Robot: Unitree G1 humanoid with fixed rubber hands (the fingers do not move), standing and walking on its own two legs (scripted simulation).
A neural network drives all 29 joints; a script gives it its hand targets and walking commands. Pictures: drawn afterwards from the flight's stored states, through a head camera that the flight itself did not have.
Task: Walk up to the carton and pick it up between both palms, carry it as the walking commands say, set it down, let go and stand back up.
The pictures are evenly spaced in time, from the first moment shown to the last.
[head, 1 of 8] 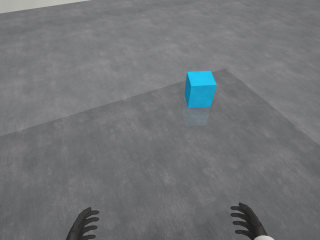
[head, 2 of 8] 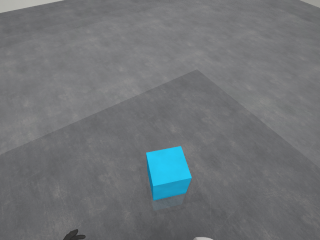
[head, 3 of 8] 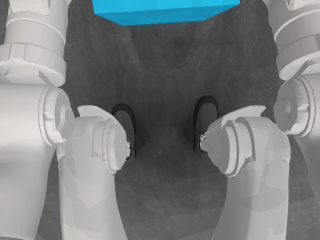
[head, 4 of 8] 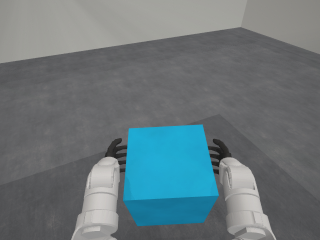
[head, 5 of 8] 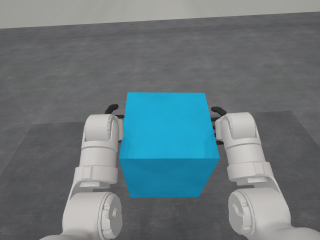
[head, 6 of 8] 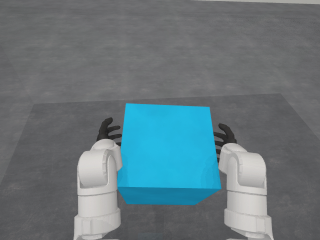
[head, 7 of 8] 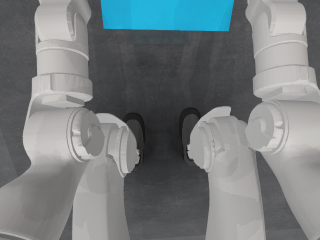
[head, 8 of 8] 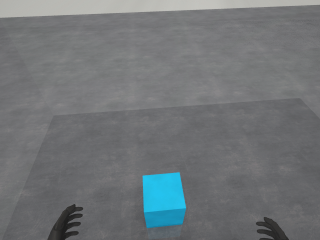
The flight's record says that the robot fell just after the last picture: no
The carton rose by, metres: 0.70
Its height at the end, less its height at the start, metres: +0.00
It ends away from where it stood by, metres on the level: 1.54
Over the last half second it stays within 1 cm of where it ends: yes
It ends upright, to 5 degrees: yes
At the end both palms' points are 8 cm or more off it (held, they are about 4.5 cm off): yes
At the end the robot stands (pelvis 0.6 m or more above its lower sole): yes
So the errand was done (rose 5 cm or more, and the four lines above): yes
